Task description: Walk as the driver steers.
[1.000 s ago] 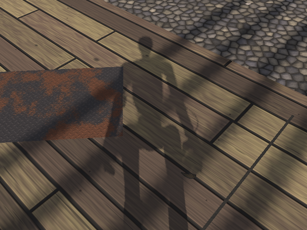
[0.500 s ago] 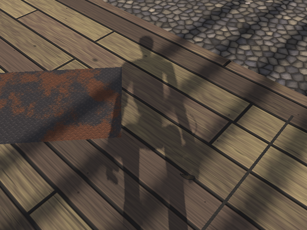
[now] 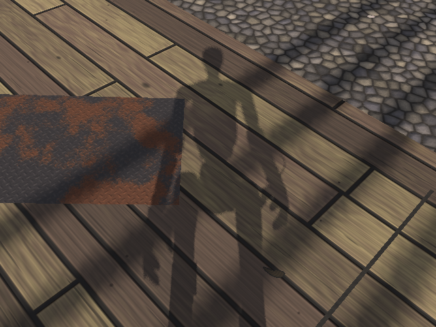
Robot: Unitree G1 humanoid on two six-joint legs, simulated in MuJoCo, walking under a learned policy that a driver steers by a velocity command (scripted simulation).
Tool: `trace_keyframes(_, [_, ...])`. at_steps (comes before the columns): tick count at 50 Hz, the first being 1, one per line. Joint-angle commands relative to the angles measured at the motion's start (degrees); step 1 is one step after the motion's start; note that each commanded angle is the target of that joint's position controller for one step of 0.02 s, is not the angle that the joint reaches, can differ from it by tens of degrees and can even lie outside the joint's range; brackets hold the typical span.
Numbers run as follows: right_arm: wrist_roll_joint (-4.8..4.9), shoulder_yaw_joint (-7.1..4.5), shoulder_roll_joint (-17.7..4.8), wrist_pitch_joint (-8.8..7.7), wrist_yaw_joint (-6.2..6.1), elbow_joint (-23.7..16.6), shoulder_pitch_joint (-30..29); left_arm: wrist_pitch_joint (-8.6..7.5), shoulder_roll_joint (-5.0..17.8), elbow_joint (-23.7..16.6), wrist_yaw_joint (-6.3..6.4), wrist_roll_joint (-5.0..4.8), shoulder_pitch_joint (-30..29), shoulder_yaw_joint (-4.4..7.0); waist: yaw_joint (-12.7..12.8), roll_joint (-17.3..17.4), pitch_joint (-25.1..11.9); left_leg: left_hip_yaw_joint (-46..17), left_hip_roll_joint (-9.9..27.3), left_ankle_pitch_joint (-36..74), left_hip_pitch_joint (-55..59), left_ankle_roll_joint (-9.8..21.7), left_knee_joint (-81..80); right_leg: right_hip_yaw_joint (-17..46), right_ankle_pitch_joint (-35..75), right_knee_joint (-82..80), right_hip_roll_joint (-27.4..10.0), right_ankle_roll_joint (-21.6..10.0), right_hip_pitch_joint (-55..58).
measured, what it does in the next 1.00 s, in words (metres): walks ahead: left foot, then right foot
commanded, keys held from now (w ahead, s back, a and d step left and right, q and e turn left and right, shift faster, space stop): w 0.98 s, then w+e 0.02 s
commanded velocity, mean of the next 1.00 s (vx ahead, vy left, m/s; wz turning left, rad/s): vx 0.47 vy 0.00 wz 0.00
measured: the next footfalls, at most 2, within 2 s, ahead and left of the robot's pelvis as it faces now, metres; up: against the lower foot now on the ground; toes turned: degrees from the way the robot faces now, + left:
left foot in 0.02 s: +0.10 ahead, +0.11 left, +0.00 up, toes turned +4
right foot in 0.52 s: +0.45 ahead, -0.05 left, +0.00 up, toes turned -4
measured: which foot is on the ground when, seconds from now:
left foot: up 0.00-0.00, down 0.02-0.54, up 0.56-1.00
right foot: down 0.00-0.04, up 0.06-0.50, down 0.52-1.00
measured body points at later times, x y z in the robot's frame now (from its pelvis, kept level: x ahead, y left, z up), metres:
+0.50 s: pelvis +0.26 +0.02 -0.01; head +0.30 +0.02 +0.44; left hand +0.45 +0.24 -0.13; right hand +0.14 -0.19 -0.15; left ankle +0.07 +0.11 -0.73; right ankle +0.41 -0.05 -0.72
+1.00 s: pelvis +0.54 +0.02 +0.00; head +0.57 +0.02 +0.45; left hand +0.45 +0.24 -0.14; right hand +0.73 -0.19 -0.12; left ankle +0.71 +0.14 -0.71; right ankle +0.41 -0.05 -0.74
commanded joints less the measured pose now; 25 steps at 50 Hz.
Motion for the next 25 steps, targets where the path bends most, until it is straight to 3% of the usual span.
trace_keyframes(1, [0.49, -1.69, -3.17, -1.04, -0.24, 0.63, 10.27, -1.5, 6.43, -2.93, -0.41, -0.23, -2.76, 0.77, -7.61, -0.39, 5.74, 2.86, -4.28, 3.69, 19.71, 0.83, -8.01, 6.07, 12.78, 3.01, -10.05, -7.78, -20.19])
trace_keyframes(2, [-0.13, -3.14, -7.14, -1.64, -1.0, 2.66, 19.06, -2.07, 4.67, -3.77, -0.88, -0.16, -3.58, 0.08, -11.49, 6.8, 1.32, -7.13, 3.2, -2.89, 29.76, 2.72, -13.38, 0.35, 14.82, 18.45, -5.58, -5.44, -25.69])
trace_keyframes(3, [-0.51, -4.62, -13.89, -1.48, -1.34, 4.01, 27.3, -2.3, 0.2, -6.63, -1.36, -0.6, -2.16, -0.91, -11.96, 22.15, -3.97, -36.28, 19.67, -18.15, 36.79, 9.16, -25.47, -6.54, -5.45, 39.81, 2.64, -2.3, -37.69])
trace_keyframes(4, [-0.18, -3.59, -10.16, -0.63, -1.28, 4.01, 23.2, -1.94, 4.31, -7.44, -1.76, 1.1, -5.82, 0.22, -9.03, 13.19, 0.63, -42.58, 20.45, -22.61, 30.13, 10.23, -28.65, 0.34, -8.14, 49.0, -0.07, -3.55, -41.58])
trace_keyframes(5, [-0.2, -3.03, -8.72, -0.69, -1.07, 1.48, 15.7, -1.91, 3.68, -8.45, -2.36, 1.0, -8.61, 0.25, -6.06, 6.97, 5.5, -35.94, 19.39, -20.81, 24.4, 9.55, -27.61, 1.52, -1.97, 51.27, -3.44, -4.33, -43.33])
trace_keyframes(6, [-0.16, -2.56, -7.26, -1.16, -0.78, -0.02, 11.34, -2.21, 2.76, -8.49, -2.82, 0.56, -9.64, 0.04, -4.49, 3.67, 6.82, -29.54, 16.95, -12.11, 20.02, 8.72, -28.37, 1.84, 3.23, 49.5, -5.24, -4.23, -41.5])
trace_keyframes(8, [0.08, -1.44, -4.56, -2.21, -0.96, -0.19, 9.58, -1.62, 2.26, -8.16, -3.17, 0.89, -8.6, 0.28, -1.72, 4.19, 6.0, -20.2, 12.59, 0.38, 16.74, 6.88, -29.17, 1.05, 6.73, 45.56, -6.81, -3.07, -37.16])
trace_keyframes(11, [0.3, -0.82, -4.1, -3.22, -1.48, 1.62, 14.17, -0.19, 2.66, -9.19, -3.48, 0.84, -10.8, 0.74, -1.16, 5.27, 5.5, -13.64, 10.83, 15.43, 18.76, 7.01, -28.86, -1.36, 8.8, 42.83, -6.32, -1.59, -38.73])
trace_keyframes(16, [0.18, -0.09, -3.7, -3.43, -1.52, 2.22, 17.52, 0.3, 1.63, -14.73, -3.75, 0.43, -25.11, 0.16, -3.16, 5.8, 7.94, -7.62, 8.67, 27.72, 18.99, 7.46, -29.44, -4.89, 15.37, 29.13, -5.26, -0.01, -41.61])
trace_keyframes(20, [0.27, -0.17, -4.61, -3.69, -1.88, 2.88, 19.46, 0.14, 1.56, -17.47, -3.68, -0.19, -31.57, -0.28, -4.28, 7.01, 8.3, -5.51, 9.21, 34.65, 20.81, 7.1, -29.26, -7.27, 19.15, 17.14, -2.92, -1.67, -35.38])
trace_keyframes(23, [0.0, -0.54, -5.86, -3.78, -2.17, 2.99, 18.12, -0.37, 3.38, -17.5, -2.99, -0.16, -28.85, 0.5, -1.89, 7.01, 6.13, -4.12, 10.71, 50.48, 25.72, 6.26, -23.1, -7.68, 16.27, 13.84, -0.61, -4.84, -29.25])
trace_keyframes(25, [-0.35, -1.03, -7.24, -3.32, -2.37, 2.89, 16.77, -1.1, 5.58, -13.61, -2.14, -0.14, -16.37, 1.87, 3.27, 7.03, -0.71, -2.68, 9.96, 60.45, 27.27, 4.93, -7.76, -8.08, 13.3, 11.35, 2.5, -7.05, -16.82])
